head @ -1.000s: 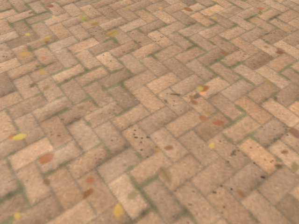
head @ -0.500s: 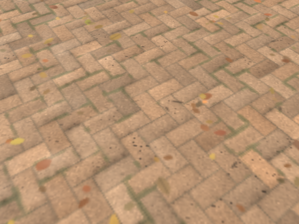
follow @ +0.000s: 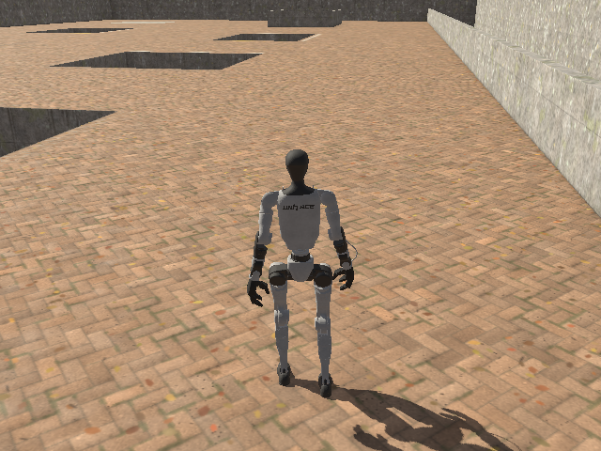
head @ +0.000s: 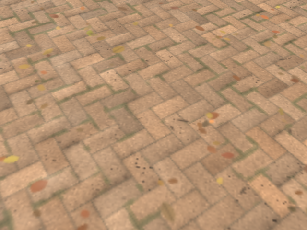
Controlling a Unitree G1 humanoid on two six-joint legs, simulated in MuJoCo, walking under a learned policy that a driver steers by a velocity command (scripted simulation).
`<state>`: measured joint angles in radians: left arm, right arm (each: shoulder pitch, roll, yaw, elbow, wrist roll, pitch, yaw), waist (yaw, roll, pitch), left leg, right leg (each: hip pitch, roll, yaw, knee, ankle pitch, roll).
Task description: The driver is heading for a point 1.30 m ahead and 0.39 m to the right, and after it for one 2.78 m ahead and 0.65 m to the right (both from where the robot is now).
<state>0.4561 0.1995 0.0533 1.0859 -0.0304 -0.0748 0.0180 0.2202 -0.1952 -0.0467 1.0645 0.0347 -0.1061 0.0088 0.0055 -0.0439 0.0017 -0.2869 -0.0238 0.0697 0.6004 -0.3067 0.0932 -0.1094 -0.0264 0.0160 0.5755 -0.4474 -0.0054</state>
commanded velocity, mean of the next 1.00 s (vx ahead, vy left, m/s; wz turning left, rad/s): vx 0.46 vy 0.00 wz -0.01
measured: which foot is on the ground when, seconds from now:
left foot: down 0.00-0.50, up 0.52-1.00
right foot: down 0.00-0.00, up 0.02-0.48, down 0.50-1.00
